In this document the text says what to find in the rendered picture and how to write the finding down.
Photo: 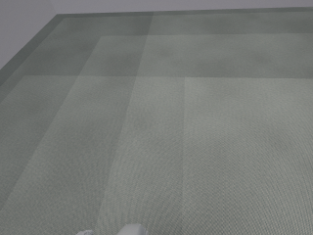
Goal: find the left robot thigh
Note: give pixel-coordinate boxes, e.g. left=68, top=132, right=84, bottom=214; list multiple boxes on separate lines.
left=116, top=223, right=149, bottom=235

